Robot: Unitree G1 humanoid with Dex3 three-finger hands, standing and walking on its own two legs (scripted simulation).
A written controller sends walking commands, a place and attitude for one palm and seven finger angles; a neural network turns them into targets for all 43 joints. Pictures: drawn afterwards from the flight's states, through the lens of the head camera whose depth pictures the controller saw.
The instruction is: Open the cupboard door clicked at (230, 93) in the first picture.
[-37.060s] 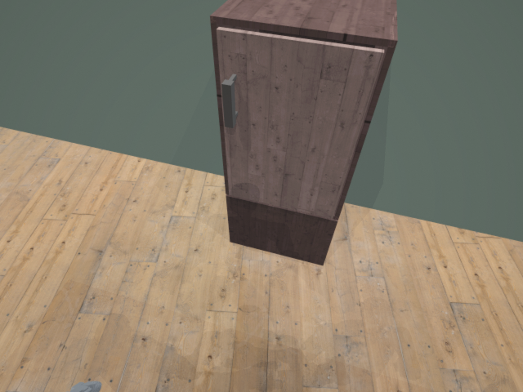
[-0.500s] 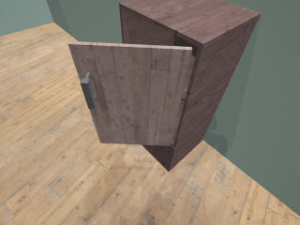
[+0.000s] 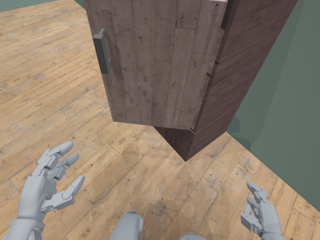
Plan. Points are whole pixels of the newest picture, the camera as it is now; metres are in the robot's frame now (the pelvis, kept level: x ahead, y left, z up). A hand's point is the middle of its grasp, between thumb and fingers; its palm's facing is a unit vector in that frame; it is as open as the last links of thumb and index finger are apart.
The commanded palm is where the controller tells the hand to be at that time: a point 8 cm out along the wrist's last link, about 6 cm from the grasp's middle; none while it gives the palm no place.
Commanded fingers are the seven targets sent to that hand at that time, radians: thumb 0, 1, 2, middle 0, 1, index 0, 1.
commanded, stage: raise the hand with hooked fingers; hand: left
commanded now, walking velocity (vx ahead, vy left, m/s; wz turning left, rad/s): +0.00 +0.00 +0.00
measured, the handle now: (104, 51) +0.64 +0.26 +0.10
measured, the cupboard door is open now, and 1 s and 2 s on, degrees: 46 46 46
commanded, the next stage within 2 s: move the hooked fingers beside the handle in 1.58 s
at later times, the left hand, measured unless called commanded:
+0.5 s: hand (56, 154) +0.27 +0.27 +0.07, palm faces -0.01 -1.00 -0.05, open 12.2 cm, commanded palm +0.25 +0.32 +0.09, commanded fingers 0.00 -0.31 0.38 -0.29 -1.08 -0.29 -1.08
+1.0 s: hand (33, 132) +0.29 +0.31 +0.12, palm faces +0.02 -1.00 -0.05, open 13.9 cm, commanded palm +0.27 +0.36 +0.12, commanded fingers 0.00 -0.50 0.30 -0.30 -1.20 -0.30 -1.20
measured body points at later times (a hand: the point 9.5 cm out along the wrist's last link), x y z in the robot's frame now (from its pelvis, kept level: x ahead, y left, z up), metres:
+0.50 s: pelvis +0.01 +0.04 +0.03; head +0.07 +0.06 +0.47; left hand +0.27 +0.32 +0.08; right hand +0.16 -0.22 -0.05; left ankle +0.09 +0.13 -0.65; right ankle +0.00 -0.08 -0.65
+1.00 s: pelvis +0.02 +0.04 +0.04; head +0.05 +0.06 +0.49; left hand +0.29 +0.36 +0.12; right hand +0.18 -0.19 -0.03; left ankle +0.09 +0.13 -0.65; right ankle +0.00 -0.08 -0.65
